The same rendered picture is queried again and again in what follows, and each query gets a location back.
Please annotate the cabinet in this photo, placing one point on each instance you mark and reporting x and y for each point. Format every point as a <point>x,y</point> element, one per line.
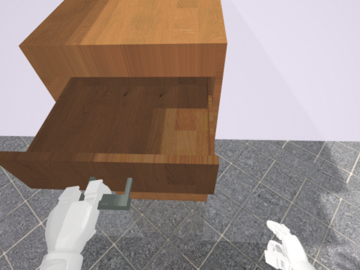
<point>131,38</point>

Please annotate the left robot forearm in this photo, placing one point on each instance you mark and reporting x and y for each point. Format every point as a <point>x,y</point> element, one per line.
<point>62,260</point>

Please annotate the left robot hand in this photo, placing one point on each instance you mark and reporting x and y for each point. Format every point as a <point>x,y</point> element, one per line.
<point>71,223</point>

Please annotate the handle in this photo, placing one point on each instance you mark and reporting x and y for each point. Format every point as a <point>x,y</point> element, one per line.
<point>114,201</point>

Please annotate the drawer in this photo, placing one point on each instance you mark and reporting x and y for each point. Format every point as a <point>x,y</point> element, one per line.
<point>156,130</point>

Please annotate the right robot hand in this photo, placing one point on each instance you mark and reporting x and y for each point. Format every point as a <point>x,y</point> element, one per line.
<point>281,255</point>

